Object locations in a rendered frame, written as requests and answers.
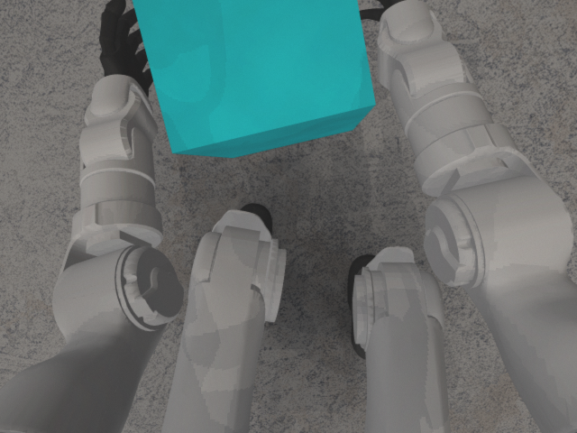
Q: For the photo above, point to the carton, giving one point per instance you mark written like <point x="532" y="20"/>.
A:
<point x="236" y="77"/>

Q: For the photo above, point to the left robot upper arm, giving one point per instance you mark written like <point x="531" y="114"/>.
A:
<point x="112" y="310"/>

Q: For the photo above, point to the left robot thigh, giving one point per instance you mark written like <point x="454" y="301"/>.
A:
<point x="212" y="386"/>

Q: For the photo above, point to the robot right hand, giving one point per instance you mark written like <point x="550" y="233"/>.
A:
<point x="376" y="13"/>

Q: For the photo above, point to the right robot upper arm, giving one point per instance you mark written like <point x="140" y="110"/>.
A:
<point x="507" y="243"/>

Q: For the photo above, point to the left robot forearm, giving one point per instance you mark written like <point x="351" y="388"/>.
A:
<point x="117" y="180"/>

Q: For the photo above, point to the robot left shin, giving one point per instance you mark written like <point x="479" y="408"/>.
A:
<point x="206" y="252"/>

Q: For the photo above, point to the robot left hand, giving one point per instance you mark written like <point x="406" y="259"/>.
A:
<point x="118" y="49"/>

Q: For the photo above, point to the right robot forearm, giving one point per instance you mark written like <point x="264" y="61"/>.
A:
<point x="441" y="110"/>

